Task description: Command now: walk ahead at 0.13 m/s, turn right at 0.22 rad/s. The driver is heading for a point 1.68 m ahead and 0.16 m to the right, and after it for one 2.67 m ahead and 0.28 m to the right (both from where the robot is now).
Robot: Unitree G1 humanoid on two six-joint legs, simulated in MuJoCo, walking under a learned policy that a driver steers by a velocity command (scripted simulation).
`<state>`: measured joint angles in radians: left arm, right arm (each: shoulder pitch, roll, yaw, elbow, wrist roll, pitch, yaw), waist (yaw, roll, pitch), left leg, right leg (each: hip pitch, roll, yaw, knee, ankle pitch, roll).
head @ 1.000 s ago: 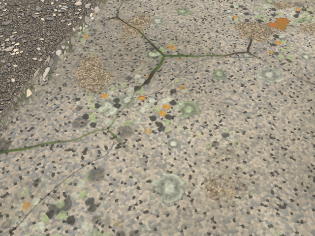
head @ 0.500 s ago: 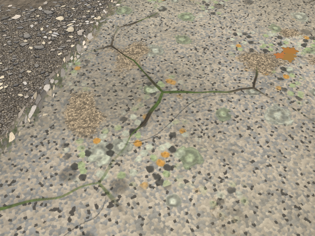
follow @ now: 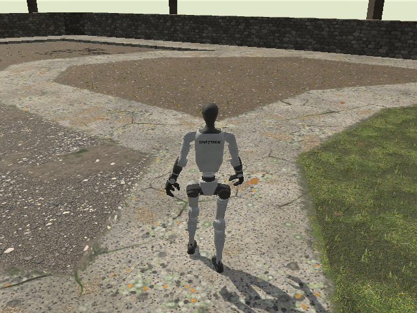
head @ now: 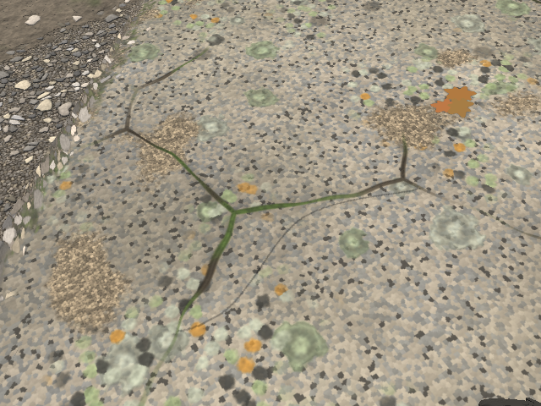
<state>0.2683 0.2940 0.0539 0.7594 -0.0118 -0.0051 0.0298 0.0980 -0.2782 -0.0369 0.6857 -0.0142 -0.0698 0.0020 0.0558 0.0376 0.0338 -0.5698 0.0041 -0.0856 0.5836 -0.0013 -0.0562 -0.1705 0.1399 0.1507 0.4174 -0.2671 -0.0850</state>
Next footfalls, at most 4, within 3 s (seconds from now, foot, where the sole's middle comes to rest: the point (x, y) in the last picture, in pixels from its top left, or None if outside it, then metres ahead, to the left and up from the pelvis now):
0.06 left None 0.19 0.12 -0.78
0.34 right None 0.09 -0.13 -0.78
2.52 right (359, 364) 0.56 -0.13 -0.78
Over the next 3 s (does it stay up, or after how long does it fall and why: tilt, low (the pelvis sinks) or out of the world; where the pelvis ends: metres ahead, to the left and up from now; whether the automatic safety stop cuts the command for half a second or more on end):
stays up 0.64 -0.03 0.00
